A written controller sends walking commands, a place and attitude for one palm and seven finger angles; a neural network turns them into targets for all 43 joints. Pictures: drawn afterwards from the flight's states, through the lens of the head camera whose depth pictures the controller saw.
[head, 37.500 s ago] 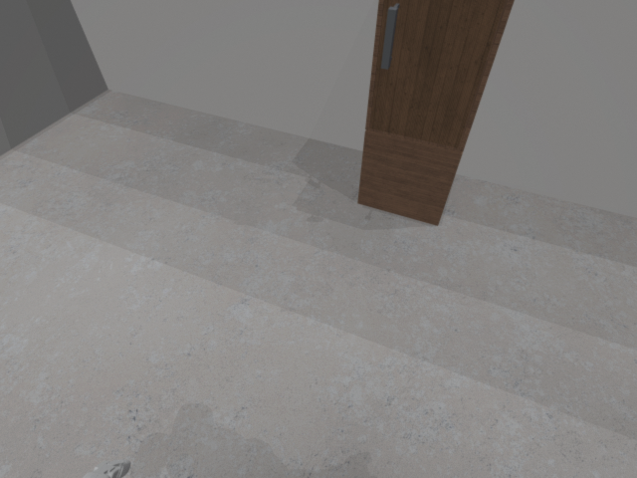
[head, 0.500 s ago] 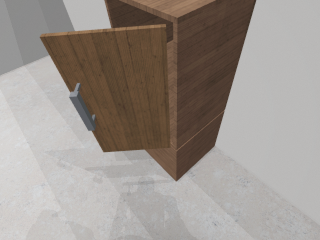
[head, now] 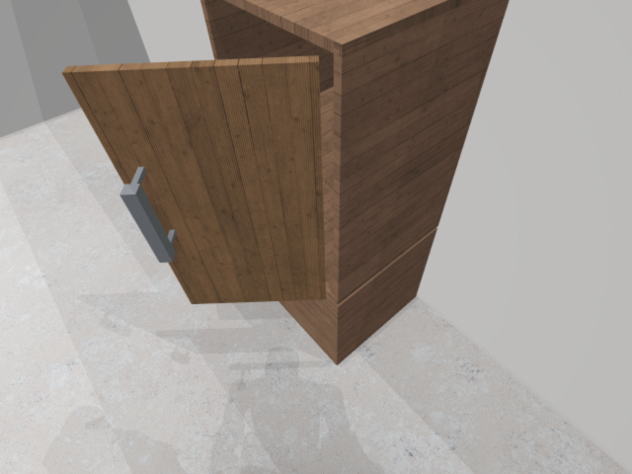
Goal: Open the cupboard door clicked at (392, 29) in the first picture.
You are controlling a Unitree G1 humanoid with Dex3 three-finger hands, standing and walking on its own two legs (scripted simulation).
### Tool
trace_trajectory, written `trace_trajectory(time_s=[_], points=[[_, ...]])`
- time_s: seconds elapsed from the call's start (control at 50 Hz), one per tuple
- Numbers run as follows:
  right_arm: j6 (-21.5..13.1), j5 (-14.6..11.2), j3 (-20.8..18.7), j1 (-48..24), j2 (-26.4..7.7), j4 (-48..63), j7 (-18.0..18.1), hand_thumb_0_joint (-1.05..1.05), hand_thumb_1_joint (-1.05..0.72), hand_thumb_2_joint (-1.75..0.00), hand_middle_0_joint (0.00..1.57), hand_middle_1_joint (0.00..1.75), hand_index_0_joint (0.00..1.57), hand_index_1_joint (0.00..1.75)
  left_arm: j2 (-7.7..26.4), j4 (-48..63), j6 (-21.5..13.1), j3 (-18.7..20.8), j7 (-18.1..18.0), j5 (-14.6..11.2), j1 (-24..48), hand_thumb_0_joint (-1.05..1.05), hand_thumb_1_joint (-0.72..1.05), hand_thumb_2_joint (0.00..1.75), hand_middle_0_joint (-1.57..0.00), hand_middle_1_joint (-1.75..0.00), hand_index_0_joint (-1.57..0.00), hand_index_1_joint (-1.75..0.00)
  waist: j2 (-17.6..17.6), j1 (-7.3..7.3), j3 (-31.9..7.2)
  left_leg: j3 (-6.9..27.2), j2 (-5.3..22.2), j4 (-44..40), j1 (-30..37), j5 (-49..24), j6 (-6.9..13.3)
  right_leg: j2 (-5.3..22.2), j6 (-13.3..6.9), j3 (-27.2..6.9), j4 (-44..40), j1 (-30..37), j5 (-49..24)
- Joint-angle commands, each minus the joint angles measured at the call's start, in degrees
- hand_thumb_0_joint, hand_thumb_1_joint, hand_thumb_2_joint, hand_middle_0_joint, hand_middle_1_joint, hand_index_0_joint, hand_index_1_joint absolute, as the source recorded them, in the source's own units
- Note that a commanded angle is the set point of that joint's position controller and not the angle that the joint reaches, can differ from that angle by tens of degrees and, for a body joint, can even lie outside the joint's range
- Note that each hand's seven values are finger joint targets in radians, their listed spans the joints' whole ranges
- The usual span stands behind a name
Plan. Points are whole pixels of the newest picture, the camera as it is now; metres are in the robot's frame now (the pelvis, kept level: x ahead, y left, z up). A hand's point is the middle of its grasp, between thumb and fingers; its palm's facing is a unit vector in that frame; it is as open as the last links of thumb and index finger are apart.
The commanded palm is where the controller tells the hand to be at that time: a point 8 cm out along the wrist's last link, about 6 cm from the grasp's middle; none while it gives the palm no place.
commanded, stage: come to a stop and stand still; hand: left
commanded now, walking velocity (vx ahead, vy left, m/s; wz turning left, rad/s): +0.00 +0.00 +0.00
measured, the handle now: (154, 216) +0.51 +0.31 +0.00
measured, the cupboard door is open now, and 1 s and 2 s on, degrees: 51 51 51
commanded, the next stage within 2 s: look again from close up in 0.04 s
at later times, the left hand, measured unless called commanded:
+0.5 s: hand out of the picture +0.01 +0.18 -0.17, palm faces +0.02 -0.97 -0.23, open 7.3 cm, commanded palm none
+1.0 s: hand out of the picture +0.00 +0.20 -0.17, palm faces +0.07 -0.97 -0.24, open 7.4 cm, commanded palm none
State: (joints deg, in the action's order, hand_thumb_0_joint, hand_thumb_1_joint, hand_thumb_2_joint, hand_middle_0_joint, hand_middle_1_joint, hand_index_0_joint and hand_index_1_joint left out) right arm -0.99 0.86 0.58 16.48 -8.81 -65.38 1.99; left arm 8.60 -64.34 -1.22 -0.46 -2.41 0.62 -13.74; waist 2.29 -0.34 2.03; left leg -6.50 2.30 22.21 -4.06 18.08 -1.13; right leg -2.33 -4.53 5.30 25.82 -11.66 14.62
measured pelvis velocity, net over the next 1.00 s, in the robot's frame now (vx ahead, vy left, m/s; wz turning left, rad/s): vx -0.02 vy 0.02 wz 0.03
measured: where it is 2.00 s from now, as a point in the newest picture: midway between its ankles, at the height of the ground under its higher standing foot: outside the picture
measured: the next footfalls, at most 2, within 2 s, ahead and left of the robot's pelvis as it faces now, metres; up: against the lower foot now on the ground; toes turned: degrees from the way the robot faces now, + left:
right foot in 1.56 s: +0.03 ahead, -0.07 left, +0.00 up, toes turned +4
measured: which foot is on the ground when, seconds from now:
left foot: down 0.00-1.00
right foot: down 0.00-1.00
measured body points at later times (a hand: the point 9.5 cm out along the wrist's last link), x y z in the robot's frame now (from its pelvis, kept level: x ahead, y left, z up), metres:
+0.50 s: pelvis +0.00 +0.00 +0.00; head +0.02 -0.01 +0.45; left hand +0.01 +0.23 -0.15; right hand -0.02 -0.21 -0.17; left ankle -0.07 +0.12 -0.74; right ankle -0.01 -0.06 -0.74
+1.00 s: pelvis -0.02 +0.02 +0.00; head +0.01 +0.01 +0.45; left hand +0.00 +0.25 -0.16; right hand -0.03 -0.20 -0.17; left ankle -0.07 +0.13 -0.74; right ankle -0.01 -0.06 -0.74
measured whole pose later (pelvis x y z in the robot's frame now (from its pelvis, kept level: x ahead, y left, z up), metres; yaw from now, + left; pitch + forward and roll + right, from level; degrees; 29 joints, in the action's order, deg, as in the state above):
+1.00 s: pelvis -0.02 +0.02 +0.00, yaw +2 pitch +0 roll +0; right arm 1.5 0.9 -0.8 17.1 -8.8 -63.6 1.6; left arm 8.6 -62.1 -0.2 1.3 -2.8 1.2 -13.5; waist 1.2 0.6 2.5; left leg -5.4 1.2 28.1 -9.0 20.3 -0.7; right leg -0.3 -3.6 6.3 28.4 -14.4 14.6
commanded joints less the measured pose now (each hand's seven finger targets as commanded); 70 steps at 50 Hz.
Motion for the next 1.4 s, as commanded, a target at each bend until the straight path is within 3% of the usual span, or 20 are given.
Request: trace_trajectory(time_s=[0.0, 0.3, 0.54, 0.66, 0.72, 0.78, 0.84, 0.94, 1.0, 1.04, 1.08, 1.1, 1.12, 1.14, 1.16, 1.18, 1.2, 1.26, 1.38], points=[[-0.4, -0.07, -0.7, 6.01, -3.9, 0.4, 0.38, 0.0, -0.9, -0.9, 0.2, 0.3, 0.2, 0.3, 6.46, 1.69, -1.07, 1.22, -0.01, -0.18, -3.32, 0.0, 0.9, 0.9, -0.2, -0.3, -0.2, -0.3, -3.41, -0.18, 1.19, 4.02, 4.26, -2.83, -4.48, -8.87, 2.11, 9.74, 1.04, -10.33, -4.92, 3.89, -20.82], [-0.8, -0.05, -0.78, 5.69, -4.5, 0.35, 0.56, 0.0, -0.9, -0.9, 0.2, 0.3, 0.2, 0.3, 6.5, 1.84, -1.12, 1.39, 0.09, -0.2, -3.66, 0.0, 0.9, 0.9, -0.2, -0.3, -0.2, -0.3, -2.24, 0.02, -0.22, 4.42, 4.86, -3.66, -3.11, -11.86, 2.2, 9.32, 0.86, -9.55, -4.27, 4.95, -22.18], [-0.83, 0.06, -0.64, 6.21, -4.09, -0.18, 0.6, 0.0, -0.9, -0.9, 0.2, 0.3, 0.2, 0.3, 6.12, 1.61, -0.94, 1.41, 0.18, -0.25, -3.81, 0.0, 0.9, 0.9, -0.2, -0.3, -0.2, -0.3, -1.79, 0.31, 1.47, 4.92, 4.9, -4.51, -4.14, -9.86, 2.35, 9.24, 0.56, -9.34, -4.9, 3.91, -16.97], [-0.94, -0.01, -0.66, 6.56, -4.13, -0.24, 0.57, 0.0, -0.9, -0.9, 0.2, 0.3, 0.2, 0.3, 6.16, 1.5, -1.02, 1.3, 0.2, -0.26, -4.19, 0.0, 0.9, 0.9, -0.2, -0.3, -0.2, -0.3, -2.56, 0.32, 0.47, 4.94, 4.73, -4.23, -3.87, -10.26, 2.46, 9.45, 0.69, -9.54, -4.83, 4.55, -18.25], [-0.79, 0.04, -0.62, 6.66, -3.88, -0.41, 0.61, 0.0, -0.9, -0.9, 0.2, 0.3, 0.2, 0.3, 5.96, 1.52, -0.9, 1.28, 0.16, -0.24, -3.98, 0.0, 0.9, 0.9, -0.2, -0.3, -0.2, -0.3, -2.19, 0.22, 1.88, 4.98, 4.86, -4.51, -4.34, -9.63, 2.4, 9.25, 0.57, -9.49, -4.87, 3.54, -16.92], [-0.41, -0.11, -0.86, 6.36, -3.54, 0.21, 0.54, 0.0, -0.9, -0.9, 0.2, 0.3, 0.2, 0.3, 6.76, 2.08, -0.94, 1.76, -0.17, -0.16, -3.75, 0.0, 0.9, 0.9, -0.2, -0.3, -0.2, -0.3, -1.79, 0.61, 1.38, 4.6, 4.38, -3.71, -5.37, -10.67, 1.94, 11.05, 0.36, -10.81, -4.48, 4.58, -21.69], [0.6, -0.19, -1.26, 6.51, -3.6, 1.37, 0.36, 0.0, -0.9, -0.9, 0.2, 0.3, 0.2, 0.3, 8.05, 2.67, -0.46, 2.55, -0.59, -0.05, -4.3, 0.0, 0.9, 0.9, -0.2, -0.3, -0.2, -0.3, -3.77, 0.97, -0.5, 3.84, 3.22, -0.74, -7.58, -8.03, 1.25, 14.2, -0.63, -12.74, -3.27, 5.84, -22.83], [2.13, 0.07, -2.26, 5.04, -3.56, 3.71, -0.1, 0.0, -0.9, -0.9, 0.2, 0.3, 0.2, 0.3, 10.57, 3.93, 0.27, 4.27, -0.96, 0.44, -4.13, 0.0, 0.9, 0.9, -0.2, -0.3, -0.2, -0.3, -9.46, 1.61, 0.61, 2.86, 0.93, 7.82, -12.35, 3.35, 0.31, 21.69, -5.7, -20.65, -7.61, 2.99, -15.17], [2.25, 0.17, -2.87, 4.13, -3.64, 5.22, -0.53, 0.0, -0.9, -0.9, 0.2, 0.3, 0.2, 0.3, 11.63, 5.11, 0.6, 5.38, -1.02, 0.87, -3.73, 0.0, 0.9, 0.9, -0.2, -0.3, -0.2, -0.3, -9.06, 1.95, -0.02, 3.98, 0.73, 11.94, -14.45, 6.42, 0.4, 23.86, -7.45, -22.21, -7.38, 1.62, -13.0], [2.06, 0.1, -3.17, 5.45, -3.32, 5.44, -0.8, 0.0, -0.9, -0.9, 0.2, 0.3, 0.2, 0.3, 12.14, 6.26, 0.86, 5.92, -0.81, 0.91, -1.73, 0.0, 0.9, 0.9, -0.2, -0.3, -0.2, -0.3, -8.93, 0.74, -1.01, 3.32, 0.37, 7.92, -10.32, 3.1, 0.37, 22.76, -6.02, -19.3, -4.83, -2.21, -11.76], [1.92, 0.32, -3.48, 7.95, -3.63, 5.32, -0.87, 0.0, -0.9, -0.9, 0.2, 0.3, 0.2, 0.3, 11.18, 7.9, 1.53, 5.92, -0.41, 0.82, 1.23, 0.0, 0.9, 0.9, -0.2, -0.3, -0.2, -0.3, -5.06, -0.77, -0.57, 3.09, 0.7, 1.84, -3.4, -1.71, 1.02, 17.2, -2.13, -13.32, -1.47, -9.73, -1.05], [2.01, 0.68, -3.8, 7.54, -5.34, 5.91, -0.95, 0.0, -0.9, -0.9, 0.2, 0.3, 0.2, 0.3, 9.8, 8.94, 2.11, 5.79, -0.2, 0.77, 2.2, 0.0, 0.9, 0.9, -0.2, -0.3, -0.2, -0.3, -0.32, -0.68, 1.53, 5.86, 3.94, -0.99, -4.93, -0.4, 2.48, 13.0, 0.03, -9.2, 1.74, -12.8, 6.22], [1.99, 1.06, -4.07, 6.61, -6.88, 6.91, -1.0, 0.0, -0.9, -0.9, 0.2, 0.3, 0.2, 0.3, 7.41, 9.79, 2.81, 5.26, 0.05, 0.87, 3.07, 0.0, 0.9, 0.9, -0.2, -0.3, -0.2, -0.3, 6.82, -0.7, 4.04, 11.7, 8.85, -5.87, -8.77, 2.62, 4.83, 7.8, 2.26, -3.04, 8.13, -14.58, 10.99], [1.43, 1.05, -3.77, 6.19, -7.11, 7.7, -0.79, 0.0, -0.9, -0.9, 0.2, 0.3, 0.2, 0.3, 5.02, 10.13, 3.17, 4.53, 0.08, 0.94, 3.91, 0.0, 0.9, 0.9, -0.2, -0.3, -0.2, -0.3, 9.27, -1.34, 4.84, 19.23, 13.57, -12.66, -13.32, 8.14, 8.38, 4.79, 3.31, -1.12, 17.76, -13.42, 12.49], [0.87, 1.05, -3.51, 5.4, -7.05, 8.26, -0.5, 0.0, -0.9, -0.9, 0.2, 0.3, 0.2, 0.3, 3.8, 9.87, 3.18, 4.13, 0.28, 1.08, 3.3, 0.0, 0.9, 0.9, -0.2, -0.3, -0.2, -0.3, 5.8, -0.9, 4.92, 22.56, 15.31, -14.78, -14.39, 10.74, 10.89, 4.99, 2.68, -4.01, 25.77, -14.29, 13.03], [0.26, 1.07, -3.19, 4.9, -6.57, 8.29, -0.31, 0.0, -0.9, -0.9, 0.2, 0.3, 0.2, 0.3, 3.34, 9.25, 2.72, 3.79, 0.82, 1.43, 1.54, 0.0, 0.9, 0.9, -0.2, -0.3, -0.2, -0.3, 1.97, 0.12, 3.02, 22.97, 15.31, -14.18, -10.91, 10.07, 11.9, 5.35, 2.19, -5.34, 29.9, -16.51, 11.91], [-0.42, 1.2, -2.96, 4.86, -6.59, 8.01, -0.14, 0.0, -0.9, -0.9, 0.2, 0.3, 0.2, 0.3, 2.93, 8.55, 2.23, 3.62, 1.24, 1.58, 0.27, 0.0, 0.9, 0.9, -0.2, -0.3, -0.2, -0.3, 0.37, 0.16, 1.9, 22.11, 15.05, -13.79, -7.58, 8.31, 12.13, 5.64, 2.38, -5.69, 31.87, -18.66, 10.73], [-1.51, 1.19, -2.33, 7.81, -5.52, 6.26, 0.31, 0.0, -0.9, -0.9, 0.2, 0.3, 0.2, 0.3, 2.13, 7.71, 1.58, 3.22, 1.89, 1.3, 0.31, 0.0, 0.9, 0.9, -0.2, -0.3, -0.2, -0.3, -0.68, -1.17, 2.53, 18.57, 14.7, -12.64, -1.73, -2.25, 12.01, 6.22, 3.47, -5.22, 32.37, -21.91, 8.45], [-1.79, 1.55, -2.06, 11.45, -5.67, 3.33, 1.39, 0.0, -0.9, -0.9, 0.2, 0.3, 0.2, 0.3, 1.85, 8.38, 1.68, 2.89, 2.05, 0.69, 2.96, 0.0, 0.9, 0.9, -0.2, -0.3, -0.2, -0.3, 2.39, -2.4, 0.33, 13.07, 15.41, -5.05, 4.71, -38.2, 11.83, 5.78, 4.29, -4.25, 24.65, -19.06, 11.38]])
